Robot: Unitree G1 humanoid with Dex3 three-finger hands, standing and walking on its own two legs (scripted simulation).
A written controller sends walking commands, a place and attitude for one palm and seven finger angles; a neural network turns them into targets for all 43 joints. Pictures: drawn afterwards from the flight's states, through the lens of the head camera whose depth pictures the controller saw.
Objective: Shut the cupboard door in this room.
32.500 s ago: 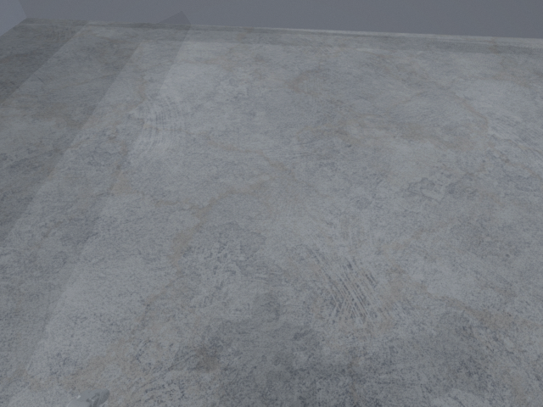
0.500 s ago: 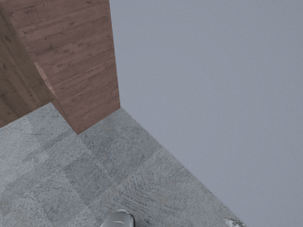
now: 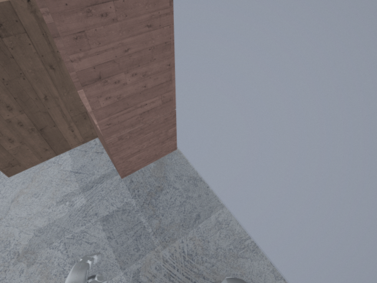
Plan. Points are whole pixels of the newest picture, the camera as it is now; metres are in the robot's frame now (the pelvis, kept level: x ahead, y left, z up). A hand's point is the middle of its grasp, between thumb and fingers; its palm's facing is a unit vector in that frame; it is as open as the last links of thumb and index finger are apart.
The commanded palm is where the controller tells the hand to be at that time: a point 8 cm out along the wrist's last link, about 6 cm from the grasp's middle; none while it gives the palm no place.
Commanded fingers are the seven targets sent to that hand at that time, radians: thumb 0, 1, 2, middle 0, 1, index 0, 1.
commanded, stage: turn to face it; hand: left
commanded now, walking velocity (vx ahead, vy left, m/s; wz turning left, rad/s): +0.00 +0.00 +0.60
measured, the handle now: out of the picture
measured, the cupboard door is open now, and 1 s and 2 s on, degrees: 90 90 90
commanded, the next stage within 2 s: take the last steps up to it in 0.70 s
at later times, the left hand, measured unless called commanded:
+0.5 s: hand out of the picture -0.05 +0.17 -0.16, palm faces +0.34 -0.90 -0.26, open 7.4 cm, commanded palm none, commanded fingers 0.00 0.90 0.90 -0.20 -0.30 -0.20 -0.30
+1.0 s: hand out of the picture -0.05 +0.21 -0.16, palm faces +0.42 -0.88 -0.22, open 7.4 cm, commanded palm none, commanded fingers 0.00 0.90 0.90 -0.20 -0.30 -0.20 -0.30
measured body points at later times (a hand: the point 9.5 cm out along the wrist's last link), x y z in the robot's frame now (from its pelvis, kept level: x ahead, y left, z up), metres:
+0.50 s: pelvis -0.01 -0.03 +0.00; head +0.04 -0.03 +0.45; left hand -0.06 +0.21 -0.14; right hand +0.18 -0.25 -0.15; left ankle -0.06 +0.11 -0.70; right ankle +0.00 -0.14 -0.74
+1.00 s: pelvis -0.03 +0.00 +0.01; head -0.02 +0.01 +0.46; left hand -0.07 +0.26 -0.14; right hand +0.11 -0.20 -0.14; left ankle -0.06 +0.08 -0.74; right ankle +0.01 -0.13 -0.69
